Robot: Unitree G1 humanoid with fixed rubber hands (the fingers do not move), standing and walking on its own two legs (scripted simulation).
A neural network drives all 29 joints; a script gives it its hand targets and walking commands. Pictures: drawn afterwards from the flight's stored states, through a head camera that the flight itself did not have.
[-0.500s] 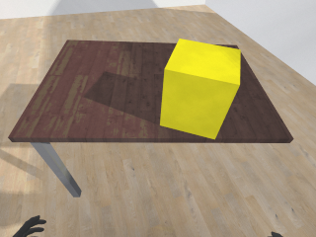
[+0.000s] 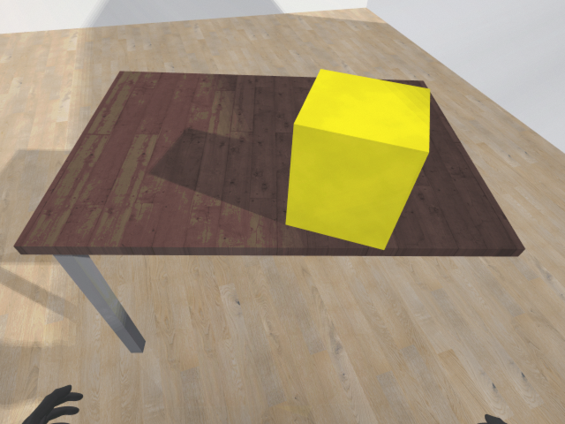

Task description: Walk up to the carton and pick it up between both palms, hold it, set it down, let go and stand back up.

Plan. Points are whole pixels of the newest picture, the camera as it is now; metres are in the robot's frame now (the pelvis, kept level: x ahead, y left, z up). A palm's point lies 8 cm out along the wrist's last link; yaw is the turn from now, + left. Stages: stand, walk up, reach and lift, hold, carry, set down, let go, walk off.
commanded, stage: walk up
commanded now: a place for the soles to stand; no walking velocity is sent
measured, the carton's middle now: (353, 161) +0.60 -0.15 +0.03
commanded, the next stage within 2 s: none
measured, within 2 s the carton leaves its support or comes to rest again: neither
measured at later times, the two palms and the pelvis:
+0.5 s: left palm out of the picture +0.13 +0.32 -0.06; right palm out of the picture +0.10 -0.32 -0.07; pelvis +0.00 +0.00 +0.00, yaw +0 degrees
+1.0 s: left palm out of the picture +0.13 +0.32 -0.06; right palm out of the picture +0.09 -0.33 -0.07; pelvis +0.00 +0.00 +0.00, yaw +0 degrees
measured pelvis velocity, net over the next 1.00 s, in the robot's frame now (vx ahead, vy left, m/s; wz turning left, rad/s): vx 0.00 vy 0.00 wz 0.00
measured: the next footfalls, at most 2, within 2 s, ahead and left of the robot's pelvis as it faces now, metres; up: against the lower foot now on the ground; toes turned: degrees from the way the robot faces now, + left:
right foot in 1.56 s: +0.24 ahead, -0.22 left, +0.00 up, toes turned -6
